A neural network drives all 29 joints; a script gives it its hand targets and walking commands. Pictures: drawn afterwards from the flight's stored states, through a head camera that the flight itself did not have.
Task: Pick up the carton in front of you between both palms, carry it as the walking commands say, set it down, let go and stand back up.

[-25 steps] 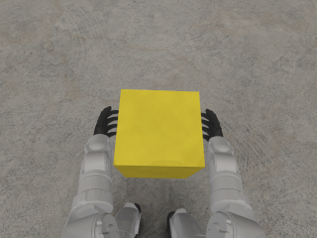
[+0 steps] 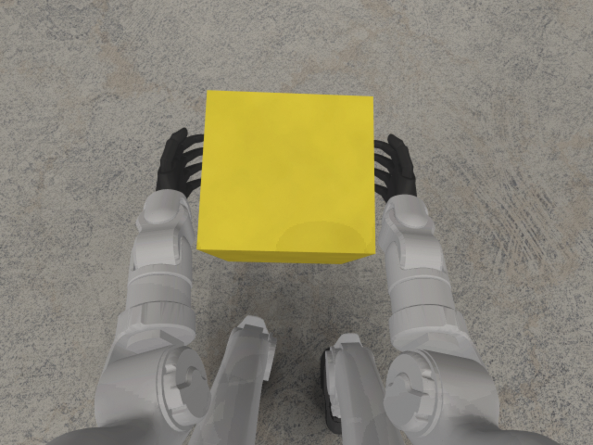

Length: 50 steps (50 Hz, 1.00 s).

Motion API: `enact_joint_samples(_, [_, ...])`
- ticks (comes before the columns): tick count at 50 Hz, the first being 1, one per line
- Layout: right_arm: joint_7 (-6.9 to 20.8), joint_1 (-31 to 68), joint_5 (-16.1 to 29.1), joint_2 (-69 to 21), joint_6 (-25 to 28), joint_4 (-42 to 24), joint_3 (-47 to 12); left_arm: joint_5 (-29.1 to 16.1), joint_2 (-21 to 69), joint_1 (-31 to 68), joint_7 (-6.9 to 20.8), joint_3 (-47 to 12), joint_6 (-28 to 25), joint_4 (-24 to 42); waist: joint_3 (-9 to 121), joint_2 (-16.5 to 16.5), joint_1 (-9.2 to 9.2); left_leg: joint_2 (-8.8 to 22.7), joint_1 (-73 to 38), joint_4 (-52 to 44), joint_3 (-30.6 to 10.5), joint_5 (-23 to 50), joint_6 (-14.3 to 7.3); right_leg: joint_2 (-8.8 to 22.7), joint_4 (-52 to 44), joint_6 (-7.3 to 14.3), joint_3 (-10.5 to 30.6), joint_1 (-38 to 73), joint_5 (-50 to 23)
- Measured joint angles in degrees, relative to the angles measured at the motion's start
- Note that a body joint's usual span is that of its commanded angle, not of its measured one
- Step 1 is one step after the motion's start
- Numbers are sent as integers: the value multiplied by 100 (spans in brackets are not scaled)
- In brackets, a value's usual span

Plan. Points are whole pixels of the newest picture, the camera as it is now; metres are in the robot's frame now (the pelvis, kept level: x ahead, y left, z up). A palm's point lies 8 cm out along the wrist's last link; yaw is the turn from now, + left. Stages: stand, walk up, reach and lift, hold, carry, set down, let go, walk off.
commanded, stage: set down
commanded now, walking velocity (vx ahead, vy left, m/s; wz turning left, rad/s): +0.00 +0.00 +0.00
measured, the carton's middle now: (287, 194) +0.45 +0.06 -0.16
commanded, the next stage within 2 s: none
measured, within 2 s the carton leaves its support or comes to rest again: neither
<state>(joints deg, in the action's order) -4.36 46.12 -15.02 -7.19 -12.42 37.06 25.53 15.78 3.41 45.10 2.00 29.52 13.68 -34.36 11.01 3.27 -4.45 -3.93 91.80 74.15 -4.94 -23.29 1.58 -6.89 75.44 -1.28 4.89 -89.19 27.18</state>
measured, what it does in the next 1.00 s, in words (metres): lowers itself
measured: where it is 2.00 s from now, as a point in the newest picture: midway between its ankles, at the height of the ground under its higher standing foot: (290, 394)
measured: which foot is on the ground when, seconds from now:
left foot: down 0.00-1.00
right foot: down 0.00-1.00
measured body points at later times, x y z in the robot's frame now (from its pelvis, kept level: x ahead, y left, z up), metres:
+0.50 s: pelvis -0.04 +0.00 -0.13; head +0.28 +0.04 +0.20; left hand +0.45 +0.24 -0.24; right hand +0.50 -0.06 -0.24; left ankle +0.07 +0.12 -0.58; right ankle +0.05 -0.12 -0.58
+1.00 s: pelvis -0.04 +0.01 -0.21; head +0.34 +0.04 +0.03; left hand +0.48 +0.26 -0.38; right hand +0.54 -0.04 -0.39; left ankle +0.07 +0.12 -0.58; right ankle +0.05 -0.12 -0.58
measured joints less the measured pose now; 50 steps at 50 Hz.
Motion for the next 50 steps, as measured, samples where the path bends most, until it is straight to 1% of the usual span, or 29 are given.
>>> enact_joint_samples(4, [-24, 323, 47, 117, 17, 94, -15, -55, -99, 278, -57, -10, -11, -44, -3, 22, -12, -26, 607, 456, 9, -85, 10, -42, 454, -38, -5, -601, 93])
enact_joint_samples(8, [-77, 635, 190, 266, -1, 162, -113, -192, -225, 550, -116, -62, 14, -65, -85, 41, -37, -45, 1181, 943, 16, -174, 22, -98, 932, -81, -15, -1168, 185])
enact_joint_samples(16, [-199, 1306, 438, 533, -132, 335, -273, -420, -459, 1084, -229, -95, 158, -91, -380, 67, -126, -87, 2072, 1835, 16, -319, 55, -206, 1808, -158, -49, -2045, 340])
enact_joint_samples(21, [-231, 1792, 409, 661, -220, 577, -242, -417, -607, 1477, -239, -11, 261, -232, -591, 81, -178, -122, 2465, 2260, 2, -364, 85, -255, 2235, -189, -80, -2432, 400])
enact_joint_samples(27, [-252, 2356, 319, 812, -274, 918, -160, -306, -764, 1954, -226, 116, 328, -469, -897, 98, -220, -163, 2856, 2678, -11, -396, 122, -304, 2663, -215, -114, -2821, 452])
enact_joint_samples(31, [-283, 2690, 345, 934, -262, 1094, -198, -264, -871, 2244, -220, 162, 326, -578, -1167, 111, -246, -177, 3101, 2942, -8, -422, 144, -340, 2935, -233, -129, -3069, 484])
enact_joint_samples(36, [-367, 3058, 527, 1116, -214, 1228, -398, -335, -1022, 2562, -244, 131, 294, -631, -1560, 122, -293, -182, 3400, 3290, 7, -472, 167, -389, 3290, -263, -147, -3373, 538])
enact_joint_samples(43, [-523, 3545, 927, 1404, -149, 1388, -849, -635, -1292, 2963, -321, -26, 245, -701, -2162, 119, -373, -185, 3732, 3827, 44, -584, 175, -442, 3830, -310, -177, -3698, 668])
enact_joint_samples(47, [-626, 3779, 1106, 1485, -151, 1605, -1071, -818, -1463, 3030, -326, -117, 222, -833, -2563, 53, -448, -68, 3654, 4164, 114, -757, 112, -534, 4120, -354, -167, -3625, 790])
enact_joint_samples(50, [-614, 3814, 1208, 1594, -161, 1697, -1216, -935, -1485, 3054, -335, -174, 236, -900, -2635, -1, -460, -31, 3664, 4333, 209, -861, 53, -546, 4310, -381, -114, -3635, 907])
